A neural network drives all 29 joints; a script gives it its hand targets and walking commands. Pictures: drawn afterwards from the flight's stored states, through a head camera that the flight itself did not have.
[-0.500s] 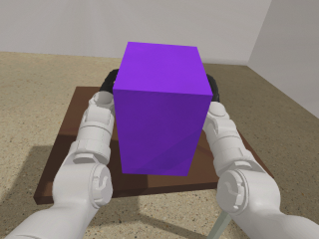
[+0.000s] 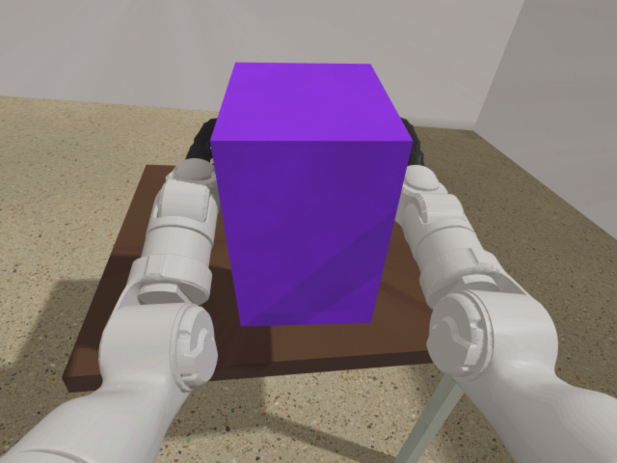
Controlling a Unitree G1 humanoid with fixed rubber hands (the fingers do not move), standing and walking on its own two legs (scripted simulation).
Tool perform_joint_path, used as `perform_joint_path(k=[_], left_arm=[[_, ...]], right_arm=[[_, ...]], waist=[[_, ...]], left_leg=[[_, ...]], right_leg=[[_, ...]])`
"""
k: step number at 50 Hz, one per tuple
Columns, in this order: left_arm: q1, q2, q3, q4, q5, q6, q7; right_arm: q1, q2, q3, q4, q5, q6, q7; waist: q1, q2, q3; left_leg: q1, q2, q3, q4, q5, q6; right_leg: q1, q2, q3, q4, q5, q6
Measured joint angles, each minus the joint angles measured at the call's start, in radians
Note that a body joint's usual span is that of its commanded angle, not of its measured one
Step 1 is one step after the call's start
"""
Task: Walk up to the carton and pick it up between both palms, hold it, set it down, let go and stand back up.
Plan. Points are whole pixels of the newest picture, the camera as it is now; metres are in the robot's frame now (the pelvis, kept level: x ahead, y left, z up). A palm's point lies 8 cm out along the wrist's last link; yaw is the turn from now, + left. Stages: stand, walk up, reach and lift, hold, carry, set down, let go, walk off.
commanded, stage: reach and lift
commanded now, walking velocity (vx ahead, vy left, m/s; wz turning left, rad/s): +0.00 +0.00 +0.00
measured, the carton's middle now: (305, 196) +0.39 +0.04 +0.22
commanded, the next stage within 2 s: hold in 1.02 s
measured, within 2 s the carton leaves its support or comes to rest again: neither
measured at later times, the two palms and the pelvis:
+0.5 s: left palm (218, 139) +0.43 +0.16 +0.27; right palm (412, 165) +0.43 -0.11 +0.26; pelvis +0.03 -0.01 +0.00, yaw +0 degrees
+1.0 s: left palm (199, 148) +0.37 +0.17 +0.28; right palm (426, 137) +0.39 -0.10 +0.32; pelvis +0.01 +0.00 +0.00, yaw +0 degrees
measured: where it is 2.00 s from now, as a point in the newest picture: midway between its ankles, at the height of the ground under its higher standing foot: outside the picture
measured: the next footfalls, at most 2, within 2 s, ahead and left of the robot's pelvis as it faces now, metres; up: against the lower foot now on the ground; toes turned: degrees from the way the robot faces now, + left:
none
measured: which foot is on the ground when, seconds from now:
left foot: down 0.00-1.00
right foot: down 0.00-1.00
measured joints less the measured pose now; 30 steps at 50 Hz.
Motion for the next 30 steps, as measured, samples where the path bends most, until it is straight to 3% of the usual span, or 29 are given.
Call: perform_joint_path(k=[9, 14, 22, 30], left_arm=[[-0.006, 0.001, 0.0, 0.0, 0.0, 0.049, 0.002], [-0.007, 0.001, -0.013, -0.035, -0.008, 0.086, 0.016], [-0.005, -0.001, -0.035, -0.204, -0.029, 0.15, 0.033], [0.031, -0.003, -0.035, -0.279, -0.03, 0.263, -0.019]], right_arm=[[-0.026, -0.01, -0.02, 0.055, 0.0, 0.013, 0.005], [-0.008, -0.023, 0.074, 0.051, 0.052, 0.013, 0.003], [0.049, -0.047, 0.244, -0.142, 0.226, 0.057, -0.034], [0.121, -0.077, 0.37, -0.301, 0.355, 0.226, -0.104]], waist=[[0.0, 0.001, 0.005], [0.0, 0.007, 0.006], [0.0, 0.046, 0.006], [0.0, 0.057, 0.005]], left_leg=[[-0.001, 0.0, 0.0, 0.0, -0.014, 0.0], [-0.003, 0.0, 0.0, 0.0, -0.025, -0.002], [-0.009, -0.001, 0.0, 0.002, -0.037, -0.004], [0.034, -0.002, 0.0, 0.002, -0.051, -0.004]], right_leg=[[0.0, 0.0, 0.0, -0.001, -0.017, 0.0], [0.0, 0.0, 0.0, -0.006, -0.024, 0.0], [0.002, 0.0, 0.0, -0.021, -0.028, 0.0], [0.055, 0.0, 0.0, -0.043, -0.028, 0.0]])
